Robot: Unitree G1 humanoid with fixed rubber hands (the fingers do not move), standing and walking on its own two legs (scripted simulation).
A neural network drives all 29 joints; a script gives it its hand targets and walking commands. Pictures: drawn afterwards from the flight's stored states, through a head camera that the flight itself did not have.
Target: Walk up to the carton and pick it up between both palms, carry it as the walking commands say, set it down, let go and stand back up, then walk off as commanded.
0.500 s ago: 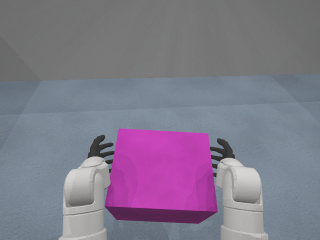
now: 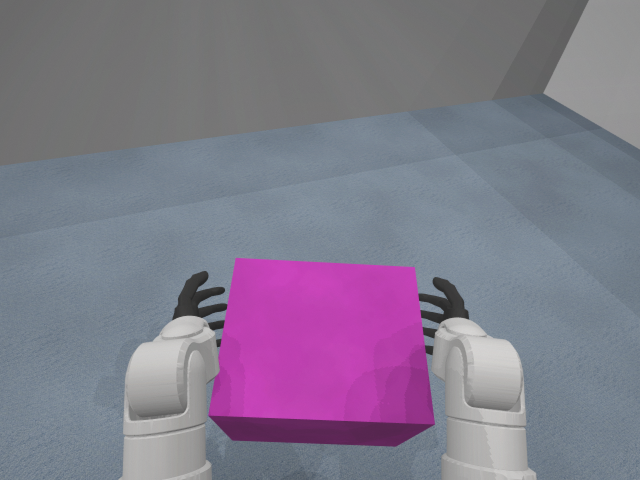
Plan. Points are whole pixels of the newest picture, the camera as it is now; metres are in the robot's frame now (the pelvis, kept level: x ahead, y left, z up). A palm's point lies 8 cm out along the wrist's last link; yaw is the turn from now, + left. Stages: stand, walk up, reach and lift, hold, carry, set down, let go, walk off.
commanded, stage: carry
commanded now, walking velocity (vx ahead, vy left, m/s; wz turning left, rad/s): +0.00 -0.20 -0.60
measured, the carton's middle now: (320, 357) +0.31 +0.00 +0.00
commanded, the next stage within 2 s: none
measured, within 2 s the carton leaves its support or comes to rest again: neither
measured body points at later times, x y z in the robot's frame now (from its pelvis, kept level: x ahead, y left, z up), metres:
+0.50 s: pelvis -0.08 -0.19 +0.00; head -0.04 -0.19 +0.45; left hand +0.25 -0.12 +0.06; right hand +0.17 -0.42 +0.06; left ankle -0.07 -0.08 -0.73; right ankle +0.02 -0.23 -0.72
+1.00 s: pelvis -0.21 -0.36 -0.01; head -0.17 -0.39 +0.44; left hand +0.13 -0.39 +0.04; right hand -0.04 -0.65 +0.03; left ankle -0.16 -0.23 -0.68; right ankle -0.15 -0.46 -0.73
